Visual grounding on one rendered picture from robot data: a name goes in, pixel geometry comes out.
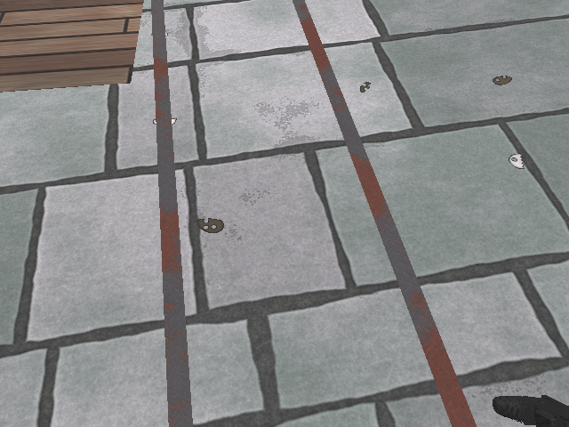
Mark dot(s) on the robot right hand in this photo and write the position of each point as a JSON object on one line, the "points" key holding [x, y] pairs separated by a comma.
{"points": [[542, 412]]}

